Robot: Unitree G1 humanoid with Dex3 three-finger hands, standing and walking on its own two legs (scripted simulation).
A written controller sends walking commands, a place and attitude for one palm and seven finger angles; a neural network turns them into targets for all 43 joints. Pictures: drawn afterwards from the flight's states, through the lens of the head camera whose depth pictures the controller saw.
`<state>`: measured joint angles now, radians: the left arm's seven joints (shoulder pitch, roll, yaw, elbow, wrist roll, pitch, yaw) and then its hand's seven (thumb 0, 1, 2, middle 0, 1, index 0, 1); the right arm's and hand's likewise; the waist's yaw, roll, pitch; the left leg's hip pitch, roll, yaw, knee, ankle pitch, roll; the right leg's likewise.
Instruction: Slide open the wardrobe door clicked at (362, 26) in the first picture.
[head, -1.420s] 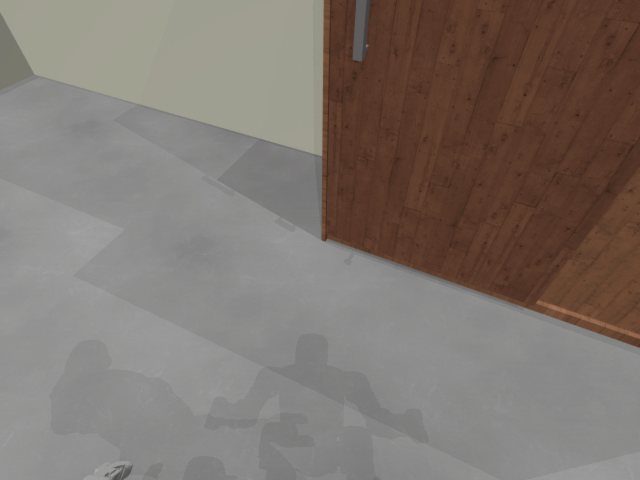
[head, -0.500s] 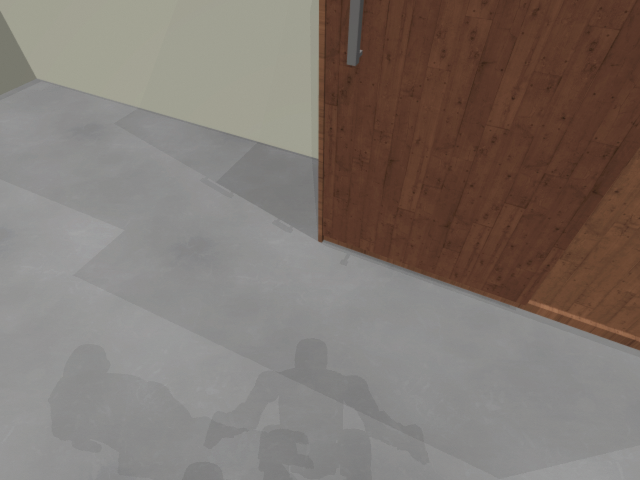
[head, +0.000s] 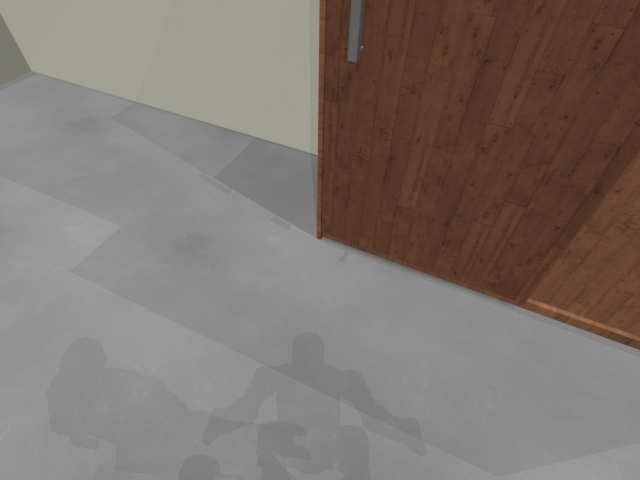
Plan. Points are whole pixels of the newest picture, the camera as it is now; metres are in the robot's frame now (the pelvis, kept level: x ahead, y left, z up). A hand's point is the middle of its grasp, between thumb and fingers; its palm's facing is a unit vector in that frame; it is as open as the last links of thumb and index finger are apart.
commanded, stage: look at it before walking up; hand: left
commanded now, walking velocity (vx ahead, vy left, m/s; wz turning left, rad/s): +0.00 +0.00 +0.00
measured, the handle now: (361, 3) +1.11 -0.03 +0.17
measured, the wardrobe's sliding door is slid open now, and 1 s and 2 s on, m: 0.00 0.00 0.00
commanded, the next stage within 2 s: walk to a spot facing it in 0.02 s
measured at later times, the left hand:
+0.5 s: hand out of the picture +0.01 +0.25 -0.20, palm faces +0.18 -0.97 -0.19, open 7.4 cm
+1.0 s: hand (160, 375) +0.31 +0.30 -0.18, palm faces +0.23 -0.96 -0.14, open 7.4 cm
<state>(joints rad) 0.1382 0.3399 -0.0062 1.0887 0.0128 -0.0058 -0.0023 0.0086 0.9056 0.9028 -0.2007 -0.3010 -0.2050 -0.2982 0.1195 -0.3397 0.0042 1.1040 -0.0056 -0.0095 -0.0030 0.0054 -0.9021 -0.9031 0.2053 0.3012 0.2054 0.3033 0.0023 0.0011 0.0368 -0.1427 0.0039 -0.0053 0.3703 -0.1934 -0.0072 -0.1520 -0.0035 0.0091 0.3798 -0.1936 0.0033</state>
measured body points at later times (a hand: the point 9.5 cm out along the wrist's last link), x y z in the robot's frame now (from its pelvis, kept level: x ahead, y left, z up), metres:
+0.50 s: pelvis +0.06 +0.06 -0.02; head +0.06 +0.09 +0.43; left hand +0.00 +0.30 -0.19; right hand +0.12 -0.20 -0.15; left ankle +0.07 +0.15 -0.75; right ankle +0.01 -0.12 -0.74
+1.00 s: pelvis +0.25 +0.12 -0.02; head +0.28 +0.12 +0.43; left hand +0.30 +0.35 -0.17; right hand +0.20 -0.09 -0.17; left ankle +0.07 +0.14 -0.75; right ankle +0.42 +0.05 -0.72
